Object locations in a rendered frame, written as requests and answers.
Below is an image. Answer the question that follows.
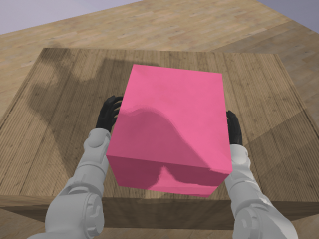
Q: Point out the left robot hand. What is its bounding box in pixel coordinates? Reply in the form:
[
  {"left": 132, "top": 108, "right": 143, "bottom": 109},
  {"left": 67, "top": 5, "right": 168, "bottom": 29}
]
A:
[{"left": 95, "top": 95, "right": 123, "bottom": 133}]

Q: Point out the carton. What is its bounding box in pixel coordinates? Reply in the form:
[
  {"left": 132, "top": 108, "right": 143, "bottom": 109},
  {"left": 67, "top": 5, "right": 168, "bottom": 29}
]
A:
[{"left": 106, "top": 64, "right": 233, "bottom": 198}]

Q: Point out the right robot upper arm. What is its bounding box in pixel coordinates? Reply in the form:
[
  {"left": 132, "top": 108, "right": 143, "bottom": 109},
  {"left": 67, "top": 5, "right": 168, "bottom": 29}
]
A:
[{"left": 232, "top": 207, "right": 298, "bottom": 239}]

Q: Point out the robot left forearm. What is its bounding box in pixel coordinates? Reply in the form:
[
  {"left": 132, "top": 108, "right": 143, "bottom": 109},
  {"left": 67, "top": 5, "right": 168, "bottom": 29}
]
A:
[{"left": 45, "top": 128, "right": 111, "bottom": 232}]

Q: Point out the pedestal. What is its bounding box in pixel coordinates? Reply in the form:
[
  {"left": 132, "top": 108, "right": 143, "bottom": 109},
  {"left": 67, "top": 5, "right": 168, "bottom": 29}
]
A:
[{"left": 0, "top": 48, "right": 319, "bottom": 230}]

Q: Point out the right robot hand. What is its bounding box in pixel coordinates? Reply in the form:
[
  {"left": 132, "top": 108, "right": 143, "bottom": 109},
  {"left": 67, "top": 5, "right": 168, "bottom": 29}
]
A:
[{"left": 226, "top": 110, "right": 243, "bottom": 146}]

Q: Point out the robot right forearm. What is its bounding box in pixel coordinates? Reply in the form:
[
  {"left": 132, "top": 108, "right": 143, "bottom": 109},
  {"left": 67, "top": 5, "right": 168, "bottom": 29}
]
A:
[{"left": 224, "top": 144, "right": 298, "bottom": 238}]

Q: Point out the left robot upper arm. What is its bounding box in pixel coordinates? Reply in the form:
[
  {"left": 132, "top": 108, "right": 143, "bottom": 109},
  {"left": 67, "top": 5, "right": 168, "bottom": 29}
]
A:
[{"left": 27, "top": 192, "right": 105, "bottom": 239}]

